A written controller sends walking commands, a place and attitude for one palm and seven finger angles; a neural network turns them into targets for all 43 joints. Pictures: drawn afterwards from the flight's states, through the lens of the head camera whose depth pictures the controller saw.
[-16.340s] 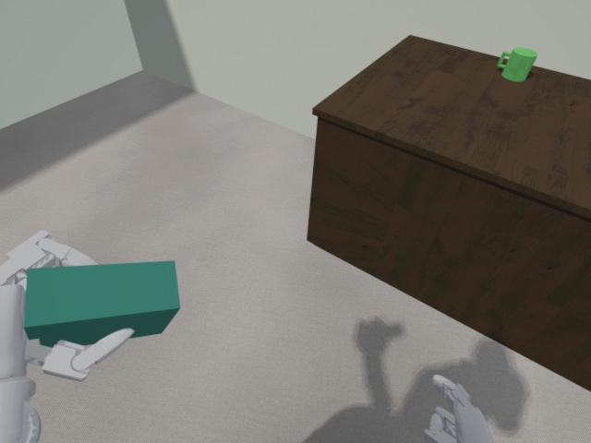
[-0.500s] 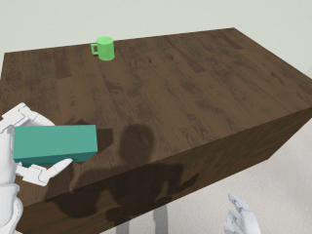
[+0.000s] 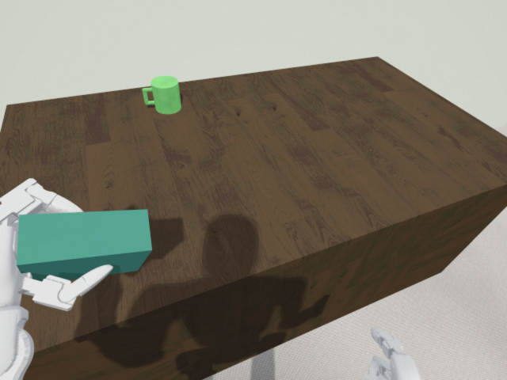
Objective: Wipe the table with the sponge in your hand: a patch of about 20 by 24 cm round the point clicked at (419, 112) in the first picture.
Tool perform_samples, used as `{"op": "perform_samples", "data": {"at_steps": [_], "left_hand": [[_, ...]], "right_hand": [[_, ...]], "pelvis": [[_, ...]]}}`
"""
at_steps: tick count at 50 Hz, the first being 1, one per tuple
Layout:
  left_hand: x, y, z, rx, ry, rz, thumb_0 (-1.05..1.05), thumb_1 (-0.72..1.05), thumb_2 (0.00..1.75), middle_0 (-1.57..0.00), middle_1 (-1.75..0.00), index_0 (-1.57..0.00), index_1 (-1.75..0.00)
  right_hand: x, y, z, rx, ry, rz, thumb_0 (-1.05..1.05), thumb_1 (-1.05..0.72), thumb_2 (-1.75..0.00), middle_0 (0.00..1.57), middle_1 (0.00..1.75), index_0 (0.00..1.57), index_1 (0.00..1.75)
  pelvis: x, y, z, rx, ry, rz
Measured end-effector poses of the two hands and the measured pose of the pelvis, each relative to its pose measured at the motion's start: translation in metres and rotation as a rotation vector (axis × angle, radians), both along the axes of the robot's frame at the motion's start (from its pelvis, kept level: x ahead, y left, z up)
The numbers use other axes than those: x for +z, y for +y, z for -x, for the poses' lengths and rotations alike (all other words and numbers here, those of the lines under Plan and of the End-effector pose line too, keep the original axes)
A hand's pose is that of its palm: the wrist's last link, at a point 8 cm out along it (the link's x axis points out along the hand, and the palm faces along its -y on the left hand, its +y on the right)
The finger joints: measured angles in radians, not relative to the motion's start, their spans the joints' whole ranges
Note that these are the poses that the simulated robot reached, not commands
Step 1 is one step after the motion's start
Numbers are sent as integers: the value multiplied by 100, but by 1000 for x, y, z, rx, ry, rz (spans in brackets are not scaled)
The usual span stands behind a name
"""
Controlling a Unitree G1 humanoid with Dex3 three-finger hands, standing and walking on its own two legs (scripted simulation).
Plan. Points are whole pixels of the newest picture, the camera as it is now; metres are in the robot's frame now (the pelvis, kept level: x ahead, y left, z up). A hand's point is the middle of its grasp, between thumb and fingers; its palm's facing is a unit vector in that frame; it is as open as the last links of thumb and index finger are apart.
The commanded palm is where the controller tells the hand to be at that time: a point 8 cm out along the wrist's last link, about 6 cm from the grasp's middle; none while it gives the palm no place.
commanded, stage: shuffle to correct the standing spot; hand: left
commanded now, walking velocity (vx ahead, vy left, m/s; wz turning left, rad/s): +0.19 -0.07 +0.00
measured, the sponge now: (107, 245) +0.24 +0.21 +0.15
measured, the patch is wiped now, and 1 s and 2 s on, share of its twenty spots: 0.00 0.00 0.00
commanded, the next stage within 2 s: come to a stop and stand still in 0.48 s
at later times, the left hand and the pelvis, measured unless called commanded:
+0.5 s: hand (112, 226) +0.24 +0.19 +0.18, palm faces +0.39 -0.81 -0.44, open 9.6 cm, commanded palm +0.18 +0.24 +0.19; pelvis +0.03 -0.05 +0.00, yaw +1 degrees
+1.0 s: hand (67, 196) +0.25 +0.24 +0.22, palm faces +0.49 -0.75 -0.45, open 9.6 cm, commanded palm +0.18 +0.23 +0.19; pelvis +0.02 -0.05 +0.01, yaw +1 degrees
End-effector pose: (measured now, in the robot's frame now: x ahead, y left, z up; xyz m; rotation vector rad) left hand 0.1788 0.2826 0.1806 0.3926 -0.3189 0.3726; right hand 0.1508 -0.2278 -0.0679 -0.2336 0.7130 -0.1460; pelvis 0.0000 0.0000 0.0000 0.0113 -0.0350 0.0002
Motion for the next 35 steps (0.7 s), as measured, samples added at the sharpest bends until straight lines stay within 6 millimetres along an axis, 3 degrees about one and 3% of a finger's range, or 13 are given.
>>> {"op": "perform_samples", "data": {"at_steps": [7, 16, 19, 23, 28, 35], "left_hand": [[18, -17, -11, -40, 13, -102, 0, -46, 101, -82, -134, -80, -134], [-3, -14, -20, 12, 63, -53, 0, -46, 101, -82, -134, -80, -134], [-4, -22, -30, 12, 71, -41, 0, -46, 101, -82, -134, -80, -134], [12, -43, -29, -9, 36, -106, 0, -46, 101, -82, -134, -80, -134], [22, -56, -17, -2, 32, -133, 0, -46, 101, -82, -134, -80, -134], [5, -53, -28, 73, 107, -32, 0, -46, 101, -82, -134, -80, -134]], "right_hand": [[7, -13, -22, -4, -22, -30, 1, -91, -90, 21, 30, 20, 30], [-5, -21, -34, -14, 13, -19, 1, -91, -90, 20, 30, 20, 30], [-6, -19, -36, 2, 13, -35, 1, -91, -90, 20, 30, 20, 30], [-9, -20, -41, 36, -8, -75, 1, -91, -90, 21, 30, 20, 30], [-13, -35, -40, 38, 30, -86, 1, -91, -90, 21, 30, 20, 30], [4, -64, -42, 33, 55, -18, 2, -91, -90, 21, 30, 20, 30]], "pelvis": [[5, -15, -9, 4, 35, 14], [-2, -17, -27, -28, -12, -28], [-1, -24, -28, 1, -20, -34], [-2, -39, -29, 18, -11, -24], [1, -56, -36, 29, 1, 6], [18, -63, -46, 15, 29, -28]]}}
